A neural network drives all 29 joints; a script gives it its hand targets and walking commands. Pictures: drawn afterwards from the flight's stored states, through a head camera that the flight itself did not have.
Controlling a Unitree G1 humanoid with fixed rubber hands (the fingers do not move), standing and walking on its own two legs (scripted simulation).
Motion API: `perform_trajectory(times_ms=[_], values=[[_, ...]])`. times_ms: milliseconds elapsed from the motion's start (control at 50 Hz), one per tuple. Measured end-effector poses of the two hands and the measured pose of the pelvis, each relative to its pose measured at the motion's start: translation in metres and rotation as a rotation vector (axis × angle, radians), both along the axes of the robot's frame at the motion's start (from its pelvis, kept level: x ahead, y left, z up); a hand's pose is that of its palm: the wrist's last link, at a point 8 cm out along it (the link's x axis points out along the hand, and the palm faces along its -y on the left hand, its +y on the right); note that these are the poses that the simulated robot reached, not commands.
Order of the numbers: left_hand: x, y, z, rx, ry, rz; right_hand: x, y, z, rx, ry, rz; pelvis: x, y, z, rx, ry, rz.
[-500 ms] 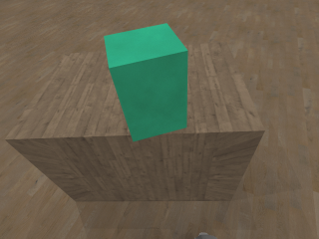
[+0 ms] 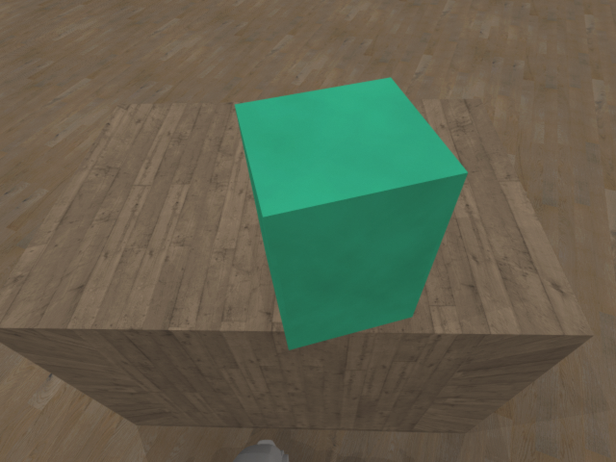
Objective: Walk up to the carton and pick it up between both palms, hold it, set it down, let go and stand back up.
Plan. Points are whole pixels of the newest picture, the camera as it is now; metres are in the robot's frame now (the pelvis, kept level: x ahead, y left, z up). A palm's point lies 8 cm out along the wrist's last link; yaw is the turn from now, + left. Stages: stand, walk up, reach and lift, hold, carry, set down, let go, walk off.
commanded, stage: walk up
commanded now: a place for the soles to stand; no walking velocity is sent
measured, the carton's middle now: (335, 225) +0.42 -0.01 +0.08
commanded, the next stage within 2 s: none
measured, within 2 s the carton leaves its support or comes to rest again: neither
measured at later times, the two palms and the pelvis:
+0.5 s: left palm out of the picture +0.13 +0.29 -0.09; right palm out of the picture +0.10 -0.30 -0.12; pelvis +0.02 +0.00 +0.00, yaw -1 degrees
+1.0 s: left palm out of the picture +0.10 +0.28 -0.09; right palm out of the picture +0.07 -0.32 -0.11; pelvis -0.01 -0.01 -0.01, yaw -2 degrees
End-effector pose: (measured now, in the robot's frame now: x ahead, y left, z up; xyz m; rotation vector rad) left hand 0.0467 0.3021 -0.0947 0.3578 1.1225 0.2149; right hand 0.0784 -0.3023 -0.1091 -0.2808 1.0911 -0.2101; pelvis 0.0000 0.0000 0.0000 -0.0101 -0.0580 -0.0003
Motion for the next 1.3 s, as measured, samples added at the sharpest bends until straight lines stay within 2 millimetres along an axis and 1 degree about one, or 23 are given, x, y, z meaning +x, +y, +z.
perform_trajectory(times_ms=[80, 120, 180, 240, 300, 340, 400, 460, 560, 640, 720, 880, 1000, 1080, 1200, 1300], values=[[0.048, 0.010, 0.003, -0.007, -0.056, -0.029, 0.010, 0.006, 0.014, -0.036, 0.010, -0.008, 0.014, 0.010, 0.007, -0.015, 0.010, -0.008], [0.067, 0.013, 0.004, -0.008, -0.079, -0.046, 0.013, 0.006, 0.018, -0.056, 0.014, -0.013, 0.019, 0.012, 0.008, -0.014, 0.012, -0.011], [0.086, 0.014, 0.002, -0.006, -0.098, -0.061, 0.015, 0.004, 0.019, -0.071, 0.030, -0.008, 0.023, 0.011, 0.007, 0.000, 0.008, -0.012], [0.094, 0.009, 0.001, -0.002, -0.101, -0.062, 0.016, 0.001, 0.014, -0.067, 0.040, -0.002, 0.025, 0.007, 0.005, 0.020, 0.008, -0.010], [0.093, 0.003, 0.001, 0.014, -0.097, -0.056, 0.020, -0.004, 0.002, -0.049, 0.039, 0.003, 0.027, 0.000, -0.001, 0.039, 0.006, -0.007], [0.088, -0.002, -0.001, 0.023, -0.084, -0.053, 0.023, -0.007, -0.007, -0.035, 0.027, -0.007, 0.027, -0.005, -0.006, 0.029, -0.001, -0.014], [0.082, -0.010, 0.003, 0.017, -0.074, -0.041, 0.025, -0.003, -0.013, -0.012, 0.024, -0.006, 0.025, -0.005, -0.004, 0.023, -0.002, -0.017], [0.081, -0.010, 0.005, 0.016, -0.083, -0.036, 0.023, 0.002, -0.015, -0.001, 0.021, -0.005, 0.022, -0.003, -0.004, 0.022, 0.011, -0.015], [0.085, -0.008, 0.004, 0.004, -0.107, -0.037, 0.016, 0.006, -0.011, -0.011, 0.016, 0.005, 0.012, 0.002, -0.004, 0.021, 0.004, -0.012], [0.086, -0.012, 0.006, 0.003, -0.132, -0.047, 0.011, -0.001, -0.007, -0.020, -0.008, 0.000, 0.006, -0.004, -0.004, 0.024, -0.004, -0.018], [0.080, -0.019, 0.007, -0.005, -0.145, -0.052, 0.006, -0.008, -0.005, -0.020, -0.032, -0.006, -0.001, -0.009, -0.004, 0.030, -0.013, -0.020], [0.069, -0.019, 0.007, -0.020, -0.159, -0.051, -0.005, -0.005, -0.005, -0.014, -0.043, -0.006, -0.013, -0.006, -0.005, 0.028, -0.031, -0.019], [0.054, -0.022, 0.004, -0.014, -0.122, -0.050, -0.005, -0.013, -0.004, -0.015, -0.050, -0.011, -0.012, -0.014, -0.005, 0.029, -0.029, -0.028], [0.047, -0.022, 0.003, -0.014, -0.099, -0.039, -0.003, -0.013, -0.005, -0.011, -0.046, -0.015, -0.009, -0.013, -0.005, 0.033, -0.025, -0.022], [0.054, -0.018, 0.000, -0.022, -0.095, -0.043, -0.005, -0.008, -0.006, -0.016, -0.018, -0.012, -0.007, -0.008, -0.005, 0.028, -0.022, -0.021], [0.059, -0.021, 0.001, -0.020, -0.089, -0.047, -0.001, -0.011, -0.006, -0.013, -0.012, -0.010, -0.003, -0.012, -0.004, 0.029, -0.015, -0.025]])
